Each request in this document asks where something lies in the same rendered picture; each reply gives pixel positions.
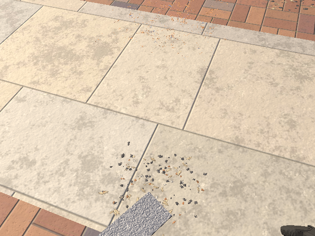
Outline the right robot hand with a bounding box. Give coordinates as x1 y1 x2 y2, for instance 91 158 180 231
281 225 315 236

